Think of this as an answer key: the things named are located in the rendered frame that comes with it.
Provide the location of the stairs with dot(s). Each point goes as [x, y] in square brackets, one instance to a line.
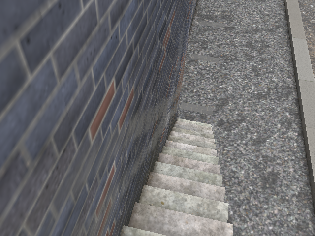
[184, 194]

